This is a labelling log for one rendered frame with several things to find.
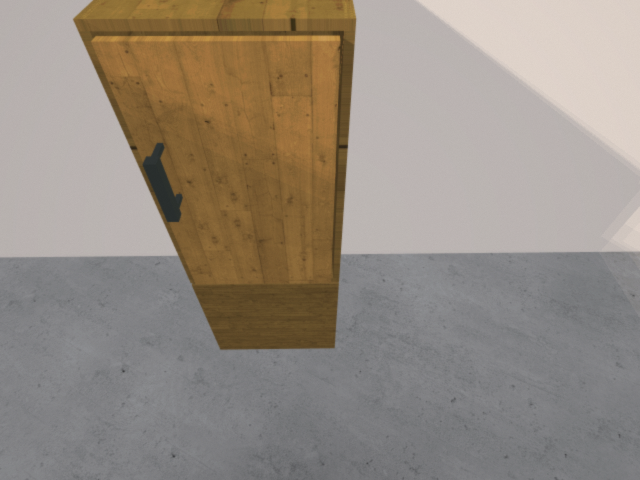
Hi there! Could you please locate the handle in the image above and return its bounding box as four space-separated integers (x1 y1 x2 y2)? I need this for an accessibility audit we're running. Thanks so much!
142 143 183 222

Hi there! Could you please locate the cupboard door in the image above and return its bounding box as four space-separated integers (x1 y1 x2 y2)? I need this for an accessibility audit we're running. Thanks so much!
91 36 340 284

